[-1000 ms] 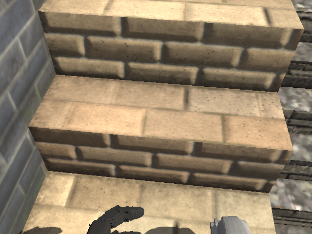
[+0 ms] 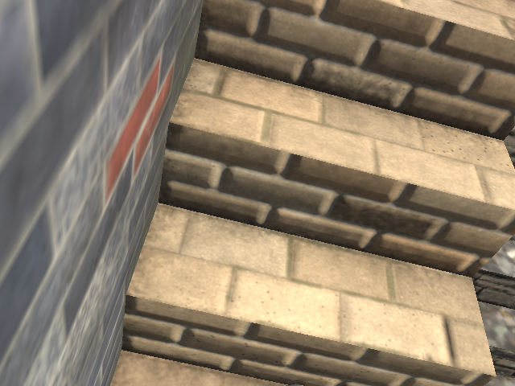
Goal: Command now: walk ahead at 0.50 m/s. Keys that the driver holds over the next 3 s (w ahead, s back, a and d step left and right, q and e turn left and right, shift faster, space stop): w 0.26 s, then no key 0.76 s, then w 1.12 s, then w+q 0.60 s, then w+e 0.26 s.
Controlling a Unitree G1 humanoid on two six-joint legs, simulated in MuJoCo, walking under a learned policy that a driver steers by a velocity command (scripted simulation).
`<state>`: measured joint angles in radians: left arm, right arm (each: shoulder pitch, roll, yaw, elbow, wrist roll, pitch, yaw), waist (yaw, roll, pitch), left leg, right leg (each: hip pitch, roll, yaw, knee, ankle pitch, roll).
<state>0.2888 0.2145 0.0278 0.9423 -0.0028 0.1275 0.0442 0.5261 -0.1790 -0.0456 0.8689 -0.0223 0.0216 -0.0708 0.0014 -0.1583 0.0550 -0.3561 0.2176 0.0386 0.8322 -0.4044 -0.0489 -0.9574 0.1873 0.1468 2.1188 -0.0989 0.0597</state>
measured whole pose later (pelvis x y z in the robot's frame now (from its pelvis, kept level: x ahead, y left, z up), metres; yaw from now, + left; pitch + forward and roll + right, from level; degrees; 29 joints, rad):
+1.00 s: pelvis +0.07 -0.16 +0.03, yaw +1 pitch +1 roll +0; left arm 0.14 0.14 -0.03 0.97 0.00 0.00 0.00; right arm 0.29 -0.15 0.05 1.07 -0.05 0.01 0.00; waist 0.01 -0.02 -0.06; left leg -0.27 0.01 0.16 0.49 -0.24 0.06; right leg -0.24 -0.02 -0.04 0.50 -0.27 0.00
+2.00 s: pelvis +0.29 -0.23 +0.20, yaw +0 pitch +3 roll +3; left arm 0.08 0.17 -0.06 0.71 -0.02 -0.13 -0.02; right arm 0.38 -0.25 0.01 1.11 -0.07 -0.03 0.02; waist 0.05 0.06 -0.15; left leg -0.39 -0.02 0.14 0.83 -0.50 0.05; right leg -0.98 0.06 0.20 2.08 -0.32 -0.08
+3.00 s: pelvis +0.63 -0.19 +0.53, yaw +13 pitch +4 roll -5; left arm -0.15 -0.02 -0.17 0.59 0.00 0.00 0.00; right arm 0.54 -0.13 0.02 1.09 -0.01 -0.06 -0.10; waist -0.04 0.03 -0.09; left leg -0.30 -0.15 -0.08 0.78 0.21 0.02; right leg -0.83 0.06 -0.22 1.38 -0.70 -0.22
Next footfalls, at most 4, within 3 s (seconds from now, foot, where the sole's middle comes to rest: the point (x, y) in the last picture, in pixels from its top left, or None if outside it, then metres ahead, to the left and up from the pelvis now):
0.36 right None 0.10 -0.29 -0.74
0.86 left None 0.12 -0.08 -0.74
1.38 right None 0.10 -0.29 -0.74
1.74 left None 0.29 -0.13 -0.53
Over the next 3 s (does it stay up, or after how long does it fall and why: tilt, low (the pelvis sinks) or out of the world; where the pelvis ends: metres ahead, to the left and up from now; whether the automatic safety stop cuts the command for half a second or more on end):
stays up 0.63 -0.19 0.53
